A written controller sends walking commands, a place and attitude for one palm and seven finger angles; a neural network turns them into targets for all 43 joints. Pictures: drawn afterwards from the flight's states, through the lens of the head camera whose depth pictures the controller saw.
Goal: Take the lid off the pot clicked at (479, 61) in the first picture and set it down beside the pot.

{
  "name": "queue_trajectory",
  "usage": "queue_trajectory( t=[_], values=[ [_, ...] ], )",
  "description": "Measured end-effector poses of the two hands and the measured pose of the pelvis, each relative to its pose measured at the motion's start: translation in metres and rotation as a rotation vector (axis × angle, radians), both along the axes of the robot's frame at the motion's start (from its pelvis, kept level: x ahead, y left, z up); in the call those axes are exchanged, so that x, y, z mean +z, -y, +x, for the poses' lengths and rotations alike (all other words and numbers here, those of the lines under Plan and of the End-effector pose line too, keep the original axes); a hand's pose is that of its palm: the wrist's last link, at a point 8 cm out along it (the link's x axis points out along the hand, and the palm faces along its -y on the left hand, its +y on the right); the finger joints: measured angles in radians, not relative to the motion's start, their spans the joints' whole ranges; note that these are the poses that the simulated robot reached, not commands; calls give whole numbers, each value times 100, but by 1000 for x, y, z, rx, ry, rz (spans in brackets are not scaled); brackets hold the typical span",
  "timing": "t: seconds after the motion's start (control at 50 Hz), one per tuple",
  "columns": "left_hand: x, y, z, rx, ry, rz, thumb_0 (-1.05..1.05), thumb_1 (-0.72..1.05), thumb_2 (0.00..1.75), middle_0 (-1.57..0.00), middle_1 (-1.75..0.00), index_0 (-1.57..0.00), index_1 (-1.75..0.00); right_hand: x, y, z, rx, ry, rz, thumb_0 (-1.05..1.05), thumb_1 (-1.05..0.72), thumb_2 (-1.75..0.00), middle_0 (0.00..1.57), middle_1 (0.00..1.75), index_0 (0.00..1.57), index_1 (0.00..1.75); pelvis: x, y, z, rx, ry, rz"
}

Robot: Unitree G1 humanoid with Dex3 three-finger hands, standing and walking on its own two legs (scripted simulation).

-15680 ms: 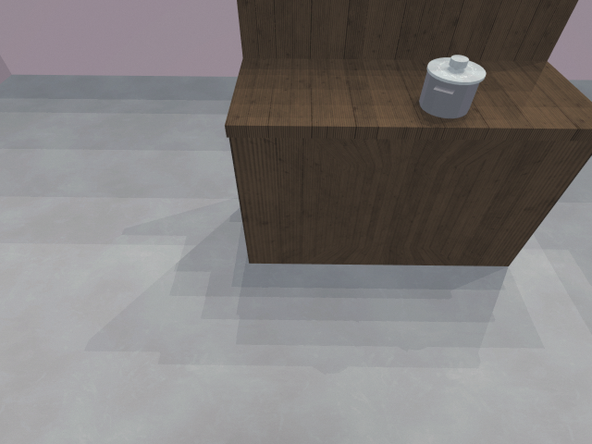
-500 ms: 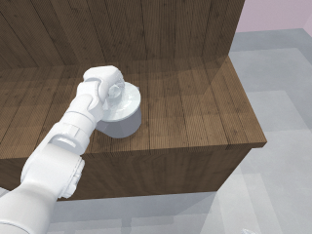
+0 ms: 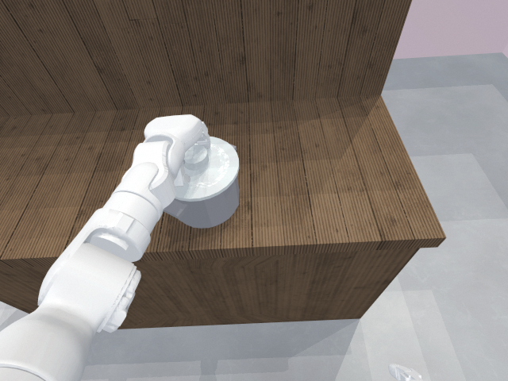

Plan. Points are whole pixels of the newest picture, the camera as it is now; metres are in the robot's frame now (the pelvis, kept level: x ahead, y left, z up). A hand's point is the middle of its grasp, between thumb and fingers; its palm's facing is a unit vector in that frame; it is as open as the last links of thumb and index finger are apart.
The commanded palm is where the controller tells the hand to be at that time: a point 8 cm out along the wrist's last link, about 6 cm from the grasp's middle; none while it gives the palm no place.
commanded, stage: close the fingers and squeeze the knob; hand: left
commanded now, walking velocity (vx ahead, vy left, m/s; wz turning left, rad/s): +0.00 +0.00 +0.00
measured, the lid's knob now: (195, 157) +0.49 +0.11 +0.06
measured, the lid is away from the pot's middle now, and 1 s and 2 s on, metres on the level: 0.00 0.00 0.00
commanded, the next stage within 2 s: lift the lid straight up in 1.42 s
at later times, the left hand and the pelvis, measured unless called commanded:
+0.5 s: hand (188, 162) +0.46 +0.11 +0.08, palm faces -0.33 -0.05 -0.94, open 8.5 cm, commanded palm +0.45 +0.12 +0.14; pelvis +0.00 -0.01 +0.00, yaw +0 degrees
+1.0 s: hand (188, 163) +0.46 +0.11 +0.08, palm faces -0.34 -0.05 -0.94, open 8.0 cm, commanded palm +0.45 +0.12 +0.14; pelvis +0.00 -0.01 +0.00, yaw +0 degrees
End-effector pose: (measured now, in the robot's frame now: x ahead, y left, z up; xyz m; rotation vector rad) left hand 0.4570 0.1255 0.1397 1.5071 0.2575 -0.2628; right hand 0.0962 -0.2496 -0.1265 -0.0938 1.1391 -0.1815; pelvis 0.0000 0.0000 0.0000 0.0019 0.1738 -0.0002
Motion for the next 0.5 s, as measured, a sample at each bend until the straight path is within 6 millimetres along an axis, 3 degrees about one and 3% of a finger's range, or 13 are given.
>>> queue_trajectory(
  t=[0.22, 0.5],
  values=[
    [0, 9, -1, -5, -9, -8, 0, -10, 112, -59, -62, -61, -64, -3, -4, 5, 15, -1, 15, 1, -90, -90, 20, 30, 19, 30, 0, 3, 2, 5, 4, 2],
    [-2, 10, 0, 8, -6, 2, 0, 7, 103, -59, -87, -61, -88, -3, 11, -5, -6, -27, -6, 1, -90, -90, 20, 30, 19, 30, 1, 8, 2, 0, 5, 1]
  ],
)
